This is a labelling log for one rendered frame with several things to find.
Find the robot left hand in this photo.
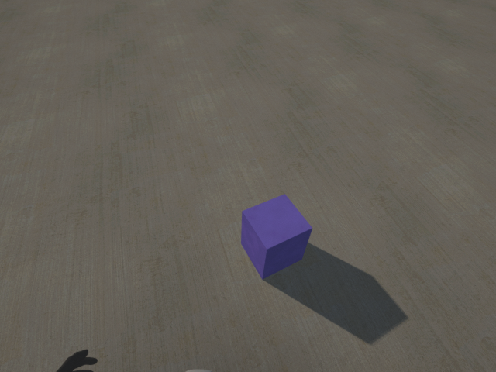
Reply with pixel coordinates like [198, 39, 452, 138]
[57, 350, 98, 372]

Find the carton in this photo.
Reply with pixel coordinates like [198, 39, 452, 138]
[241, 194, 312, 280]

